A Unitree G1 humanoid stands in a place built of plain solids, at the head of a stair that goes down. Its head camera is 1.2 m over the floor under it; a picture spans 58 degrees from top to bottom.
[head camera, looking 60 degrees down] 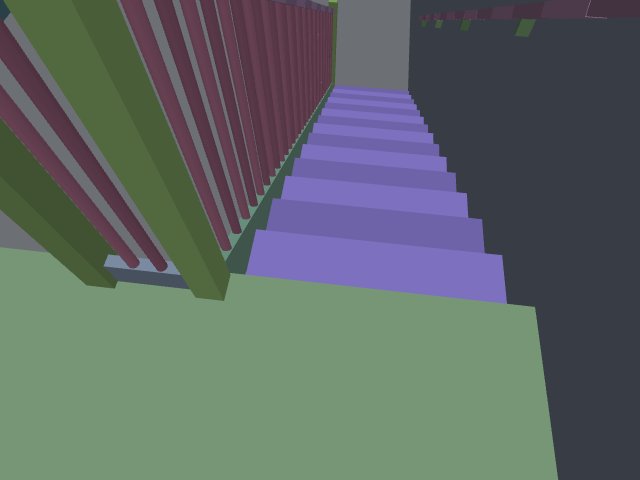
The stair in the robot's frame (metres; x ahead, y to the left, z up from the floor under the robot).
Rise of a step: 0.17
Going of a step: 0.26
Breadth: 0.90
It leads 7 degrees to the right of straight ahead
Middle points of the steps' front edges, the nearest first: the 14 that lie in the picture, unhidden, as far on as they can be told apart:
0.52 -0.18 0.00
0.78 -0.21 -0.17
1.05 -0.24 -0.34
1.31 -0.27 -0.52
1.57 -0.30 -0.69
1.84 -0.34 -0.86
2.10 -0.37 -1.03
2.36 -0.40 -1.20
2.62 -0.43 -1.38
2.89 -0.46 -1.55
3.15 -0.50 -1.72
3.41 -0.53 -1.89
3.68 -0.56 -2.06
3.94 -0.59 -2.24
